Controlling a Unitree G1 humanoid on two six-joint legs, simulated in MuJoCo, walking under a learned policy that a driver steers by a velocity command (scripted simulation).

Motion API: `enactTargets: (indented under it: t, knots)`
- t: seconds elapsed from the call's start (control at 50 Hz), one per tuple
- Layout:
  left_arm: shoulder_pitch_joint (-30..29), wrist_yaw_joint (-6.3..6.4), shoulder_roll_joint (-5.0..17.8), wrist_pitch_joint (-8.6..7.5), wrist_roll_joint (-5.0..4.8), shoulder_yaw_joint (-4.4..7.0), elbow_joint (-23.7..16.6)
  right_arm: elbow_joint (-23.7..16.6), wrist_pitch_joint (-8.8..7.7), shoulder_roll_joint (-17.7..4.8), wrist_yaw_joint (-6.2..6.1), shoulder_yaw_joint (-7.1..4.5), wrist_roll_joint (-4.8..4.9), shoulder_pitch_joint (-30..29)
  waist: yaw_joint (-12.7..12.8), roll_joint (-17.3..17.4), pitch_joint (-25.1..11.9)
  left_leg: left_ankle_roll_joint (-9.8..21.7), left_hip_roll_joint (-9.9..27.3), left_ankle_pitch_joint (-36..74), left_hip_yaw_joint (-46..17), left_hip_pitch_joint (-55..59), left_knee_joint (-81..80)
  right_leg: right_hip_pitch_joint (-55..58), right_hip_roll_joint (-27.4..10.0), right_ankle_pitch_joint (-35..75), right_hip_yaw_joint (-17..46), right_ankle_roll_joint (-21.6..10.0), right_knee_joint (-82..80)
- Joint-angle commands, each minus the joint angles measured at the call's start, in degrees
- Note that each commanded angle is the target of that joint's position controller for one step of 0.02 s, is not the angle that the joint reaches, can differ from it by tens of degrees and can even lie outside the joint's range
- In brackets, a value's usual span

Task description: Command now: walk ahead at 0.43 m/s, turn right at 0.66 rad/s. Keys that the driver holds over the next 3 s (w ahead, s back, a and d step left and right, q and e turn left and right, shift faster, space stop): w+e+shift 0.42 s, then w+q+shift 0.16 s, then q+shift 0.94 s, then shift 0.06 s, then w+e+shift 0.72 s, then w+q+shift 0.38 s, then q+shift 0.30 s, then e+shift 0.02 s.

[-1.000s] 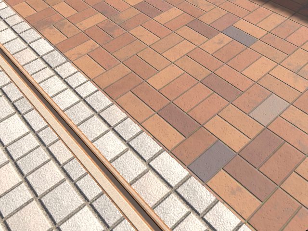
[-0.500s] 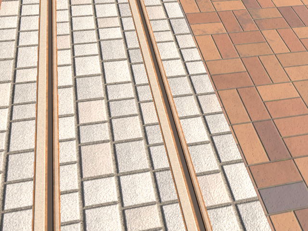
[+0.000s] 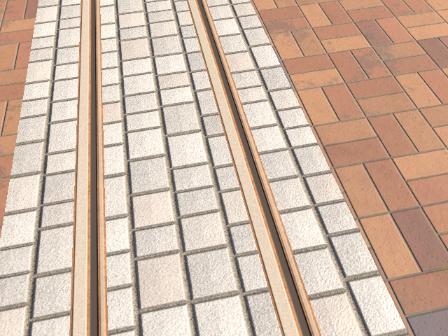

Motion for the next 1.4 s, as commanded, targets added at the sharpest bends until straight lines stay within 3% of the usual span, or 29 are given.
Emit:
enactTargets:
  t: [0.02,0.06,0.08,0.1,0.12,0.16,0.3,0.4,0.46,0.5,0.52,0.54,0.56,0.58,0.62,0.68,0.74,0.8,0.86,0.9,0.94,0.96,0.98,1.0,1.04,1.06,1.16,1.22,1.4]
  knots:
    - [-7.31,1.27,11.07,0.37,-0.74,3.2,-6.61,-4.54,-4.21,-3.45,1.41,-1.85,0.49,-2.02,-4.38,-10.63,-0.87,0.12,0.82,5.66,-0.16,5.46,-13.7,-3.02,-8.09,-18.58,19.76,-8.26,-18.87]
    - [-12.69,1.59,8.24,1.07,-0.56,2.49,-10.19,0.48,-4.53,-5.44,1.12,-3.26,0.7,8.57,-9.51,-8.66,-2.81,-0.18,2.42,22.5,2.71,24.4,-27.39,-13.64,-2.15,-13.61,12.67,-3.43,-11.99]
    - [-13.43,1.38,4.53,0.66,-0.58,1.5,-11.54,2.88,-4.23,-7.69,0.42,-4.27,0.77,15.73,-11.6,-1.81,-5.27,0.72,9.89,19.46,-3.91,37.05,-27.69,-24.68,1.12,-13.43,7.43,-0.22,1.71]
    - [-9.77,0.69,-0.05,-0.12,-0.56,0.07,-12.34,1.64,-4.01,-9.87,-0.01,-4.1,-0.19,15.98,-9.25,8.21,-6.05,4.84,23.77,4.38,-23.28,39.59,-29.57,-33.99,3.03,-13.52,4.12,0.23,17.61]
    - [-9.29,-0.01,1.97,-1.24,-1.71,0.04,-15.06,0.32,-4.35,-11.67,0.14,-4.25,-1.97,11.64,-6.3,11.96,-2.91,10.22,31.76,-10.47,-35.09,31.61,-33.25,-40.85,-3.22,-10.77,3.83,0.47,27.22]
    - [-8.03,-1.04,5.33,-1.45,-1.34,0.97,-12.84,0.05,-4.94,-7.77,-0.54,-3.12,-0.68,9.03,-5.45,7.79,2.92,8.47,26.86,-6.58,-25.4,29.71,-34.45,-45.19,-5.9,-2.86,1.7,1.15,36.37]
    - [-12.97,-3.3,3.19,-1.48,-1.19,-0.09,-13.07,5.22,-5.4,-5.58,-0.71,-1.24,-2.5,14.94,-6.51,4.7,8.87,3.9,18.34,22.43,3.18,20.53,-36.83,-41.24,-7.52,12.57,-2.98,1.95,41.13]
    - [-22.93,-5.83,0.49,-2.57,-1.23,-1.85,-15.64,8.17,-4.71,-8.56,-1.36,-1.28,-2.15,17.51,-8.24,2.41,13.06,1.2,18.11,38.77,13.55,20.16,-38.83,-32.09,-5.77,15.95,-13.25,-1.35,21.32]
    - [-21.71,-6.1,1.28,-2.84,-0.72,-1.27,-16.37,10.42,-4.29,-12.77,-1.89,-1.65,-1.27,20.66,-3.41,8.07,6.92,2.67,21.63,90.22,15.09,23.2,-30.13,-14.49,2.18,9.0,-18.39,-6.25,15.64]
    - [-4.07,-4.55,8.76,-1.76,-0.91,2.56,-12.98,11.5,-3.51,-15.31,-1.64,-1.81,-0.77,19.2,8.73,11.15,-2.68,5.52,24.33,101.45,13.06,20.71,-10.39,8.39,4.7,3.16,-15.0,-10.9,10.0]
    - [9.29,-2.96,12.32,-0.87,-1.1,4.61,-9.24,11.01,-3.8,-14.98,-1.69,-1.42,-0.34,15.77,16.5,9.36,-6.45,4.77,21.73,88.32,12.9,7.39,6.15,29.01,1.29,7.2,-8.11,-12.56,2.66]
    - [10.08,-1.87,17.04,-1.33,0.56,4.33,-6.99,8.28,-4.76,-2.19,-0.46,1.88,-1.42,24.21,5.6,-11.42,-16.05,3.11,9.84,4.94,8.5,-17.65,34.22,53.56,-16.26,-3.54,18.67,-16.18,5.25]
    - [13.92,-1.72,11.53,-2.31,1.87,3.19,-7.98,8.95,-7.22,-7.55,-0.12,1.13,2.6,21.67,10.48,-5.78,-29.86,4.93,5.55,3.58,-7.91,-19.09,41.23,52.75,-23.44,-21.5,38.63,-18.8,-7.77]
    - [12.24,-2.24,8.8,-3.5,2.7,2.35,-5.81,5.29,-7.57,-10.17,-0.54,-0.28,5.16,10.38,10.89,-2.38,-17.07,4.73,7.12,8.61,-7.42,-23.56,42.28,42.39,-20.96,-20.9,32.46,-14.95,-14.35]
    - [1.93,-2.44,5.59,-5.01,2.77,1.34,-4.52,4.62,-6.69,-6.47,-1.23,0.21,3.43,8.34,2.91,2.45,-0.23,2.61,11.94,15.41,-5.37,-20.97,35.37,19.82,-19.17,5.18,16.22,-12.86,-16.96]
    - [-5.17,-2.65,0.23,-6.48,2.84,0.55,-3.51,9.29,-1.77,-3.67,-0.99,-0.59,2.11,18.53,-4.78,-2.91,1.67,-0.41,14.55,17.64,-4.34,-9.18,28.79,6.85,-14.22,34.55,-4.52,-8.41,-18.31]
    - [-11.34,-1.61,1.76,-7.53,2.84,0.86,-3.62,6.82,-0.59,-2.06,-0.97,-0.55,0.87,14.26,-6.55,-5.43,6.24,-2.26,12.24,25.03,0.53,-9.98,19.44,-0.36,-9.68,43.0,-16.41,-5.67,-22.06]
    - [-10.86,0.94,3.6,-6.61,2.24,1.23,-3.06,5.48,-1.93,-1.57,0.8,-0.11,-0.21,9.26,-4.12,-3.25,4.92,-2.57,8.52,40.73,7.04,-6.77,0.59,2.6,-5.72,40.94,-23.07,-3.43,-18.23]
    - [-7.56,2.66,7.57,-4.71,0.86,2.09,-2.3,3.73,-1.64,-3.16,3.3,-0.8,-0.22,8.38,-3.4,-4.29,-0.62,-1.16,5.16,43.63,10.44,-4.28,-7.37,14.16,-9.67,52.56,-22.47,-2.21,-10.17]
    - [-10.58,2.78,8.95,-2.74,0.0,2.72,-3.76,3.94,-0.34,-7.53,3.55,-2.77,0.36,15.39,-7.68,-6.65,-4.39,1.39,2.58,36.35,11.13,1.88,-6.72,16.95,-11.89,61.1,-21.87,-1.67,-0.56]
    - [-16.03,1.26,6.6,-2.15,-0.82,2.17,-5.56,5.27,0.92,-13.23,1.82,-5.7,0.5,28.18,-15.72,-1.96,-7.93,5.89,1.79,37.99,7.33,17.42,-13.45,10.26,-9.35,46.86,-20.58,0.12,23.51]
    - [-13.84,-0.47,-1.61,-2.6,1.26,0.22,-6.66,5.17,0.41,-14.09,0.91,-5.38,-0.01,22.88,-8.58,16.97,-0.82,8.66,6.04,67.25,-3.41,19.63,-13.94,-2.75,2.07,-15.73,-18.14,2.79,41.84]
    - [-0.89,-1.39,-2.65,-3.07,1.46,-0.54,-7.08,-0.03,-1.36,-16.05,0.96,-4.75,-3.26,15.21,0.86,20.61,-9.73,23.06,17.6,68.59,-35.4,27.72,-17.75,-17.05,10.06,-25.06,-6.13,5.51,59.19]
    - [0.15,-1.63,4.98,-3.65,1.72,0.13,-6.46,-4.34,-2.17,-16.68,1.89,-5.25,-3.21,10.57,-1.15,10.86,-18.24,25.77,22.3,46.82,-46.1,28.42,-26.95,-16.9,7.78,-20.79,3.09,4.14,60.66]
    - [-10.55,-0.54,7.41,-3.15,2.07,0.97,-8.12,-5.81,-2.09,-11.22,1.82,-4.25,0.6,5.83,-0.35,-5.98,-6.53,19.32,17.73,22.66,-39.05,16.24,-30.65,-18.75,3.65,-12.42,2.94,2.18,49.82]
    - [-12.11,-0.03,6.8,-2.5,2.37,0.91,-8.67,-6.12,-1.99,-10.27,1.23,-4.01,0.99,4.66,0.44,-6.23,-5.51,17.65,16.04,23.77,-36.47,12.3,-30.46,-16.95,2.5,-10.38,3.46,2.33,45.24]
    - [-14.8,0.39,3.03,-0.86,2.47,0.5,-7.26,-6.36,0.87,-11.01,-1.86,-4.76,0.39,6.54,-1.24,-0.55,-6.7,12.87,8.89,43.41,-25.06,9.82,-26.19,-12.97,3.47,-5.97,1.81,5.93,27.65]
    - [-16.27,0.92,3.33,-0.33,1.72,0.83,-6.7,-7.05,2.74,-11.47,-3.14,-4.97,0.78,5.78,-2.15,2.78,-7.8,10.49,7.35,36.39,-25.43,10.22,-24.88,-13.63,4.07,-0.97,2.39,7.37,22.32]
    - [-17.99,-0.09,6.12,-3.23,1.46,2.35,-5.44,-9.53,4.25,-10.86,-2.45,-4.73,0.28,1.91,-3.91,10.85,-6.17,7.64,5.62,33.47,-33.6,10.88,-19.31,-4.36,4.85,1.9,3.53,5.41,0.98]
Next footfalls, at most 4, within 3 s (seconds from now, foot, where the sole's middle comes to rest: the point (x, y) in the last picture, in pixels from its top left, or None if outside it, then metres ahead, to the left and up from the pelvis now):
0.52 right None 0.37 -0.25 -0.77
0.94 left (321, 260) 0.73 -0.24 -0.77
1.46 right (372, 237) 0.82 -0.42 -0.77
1.86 left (311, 273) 0.68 -0.20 -0.77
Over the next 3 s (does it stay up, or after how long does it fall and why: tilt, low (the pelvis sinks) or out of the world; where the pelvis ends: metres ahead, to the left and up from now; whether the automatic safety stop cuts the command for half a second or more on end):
stays up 1.52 -0.34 0.00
